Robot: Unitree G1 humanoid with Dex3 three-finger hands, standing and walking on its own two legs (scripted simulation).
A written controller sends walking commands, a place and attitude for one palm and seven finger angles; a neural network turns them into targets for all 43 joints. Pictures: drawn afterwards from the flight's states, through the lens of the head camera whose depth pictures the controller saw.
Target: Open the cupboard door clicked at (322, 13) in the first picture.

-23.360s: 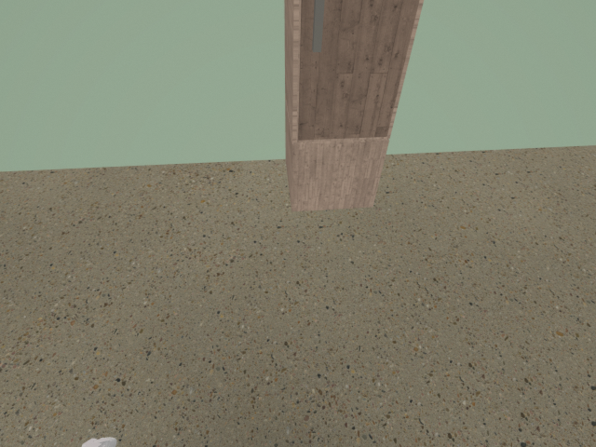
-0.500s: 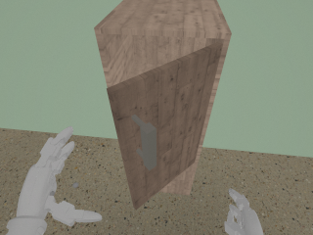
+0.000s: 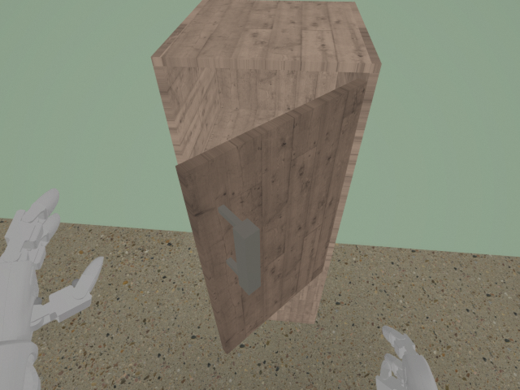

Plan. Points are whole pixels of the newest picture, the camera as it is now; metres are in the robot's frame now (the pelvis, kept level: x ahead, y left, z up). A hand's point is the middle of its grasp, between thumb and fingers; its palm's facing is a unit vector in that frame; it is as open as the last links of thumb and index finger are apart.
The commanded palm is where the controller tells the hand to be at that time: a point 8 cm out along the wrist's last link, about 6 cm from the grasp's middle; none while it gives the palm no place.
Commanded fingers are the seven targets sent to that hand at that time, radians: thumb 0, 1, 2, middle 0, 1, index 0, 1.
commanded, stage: draw the hand back to the body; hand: left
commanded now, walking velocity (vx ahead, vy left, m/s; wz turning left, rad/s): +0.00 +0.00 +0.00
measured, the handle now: (238, 250) +0.30 +0.08 +0.09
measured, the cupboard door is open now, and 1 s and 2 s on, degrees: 47 47 47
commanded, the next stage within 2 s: step back with the hand held close in 0.46 s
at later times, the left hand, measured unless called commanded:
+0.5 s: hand (73, 274) +0.19 +0.25 +0.16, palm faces +0.46 -0.80 -0.38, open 7.4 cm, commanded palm +0.14 +0.29 +0.17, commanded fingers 0.00 0.90 0.90 -0.20 -0.30 -0.20 -0.30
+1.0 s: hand (63, 289) +0.17 +0.26 +0.15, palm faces +0.31 -0.79 -0.52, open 7.4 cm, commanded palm +0.11 +0.30 +0.17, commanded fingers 0.00 0.90 0.90 -0.20 -0.30 -0.20 -0.30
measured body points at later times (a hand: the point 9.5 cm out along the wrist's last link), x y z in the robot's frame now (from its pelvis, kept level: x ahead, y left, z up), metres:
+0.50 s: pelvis +0.00 -0.01 +0.00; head -0.02 -0.02 +0.45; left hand +0.16 +0.29 +0.18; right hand +0.19 -0.22 -0.08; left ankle -0.01 +0.10 -0.74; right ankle +0.00 -0.12 -0.74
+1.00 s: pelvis -0.05 +0.01 +0.00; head -0.02 +0.01 +0.44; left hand +0.15 +0.30 +0.18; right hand +0.12 -0.25 -0.08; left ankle -0.01 +0.10 -0.74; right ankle +0.00 -0.12 -0.74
